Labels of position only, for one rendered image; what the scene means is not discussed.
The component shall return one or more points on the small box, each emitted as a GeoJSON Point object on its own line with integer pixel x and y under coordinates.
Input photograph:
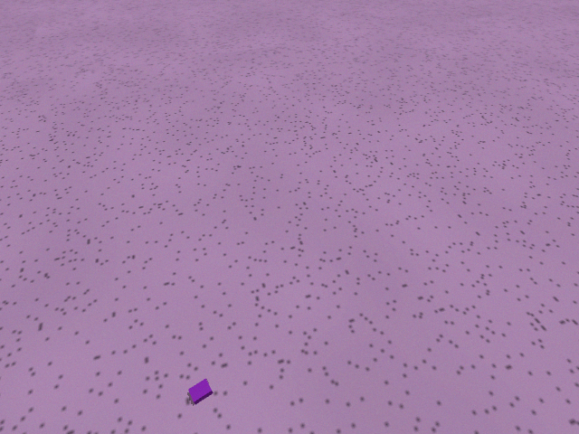
{"type": "Point", "coordinates": [200, 391]}

